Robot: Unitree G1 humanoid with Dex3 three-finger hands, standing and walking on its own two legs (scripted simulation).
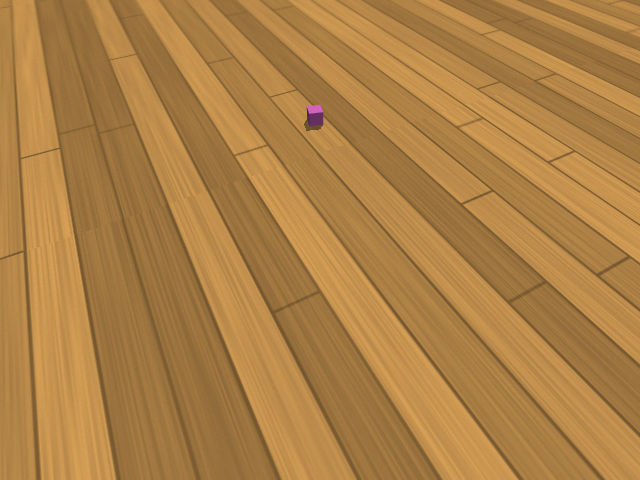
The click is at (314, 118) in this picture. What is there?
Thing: cube
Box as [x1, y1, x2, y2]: [307, 105, 322, 125]
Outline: 320,105 307,106 307,119 309,125 322,124 322,110
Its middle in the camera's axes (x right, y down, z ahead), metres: -0.03 -0.73 +2.21
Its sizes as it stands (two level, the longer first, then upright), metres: 0.078 0.078 0.078
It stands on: the floor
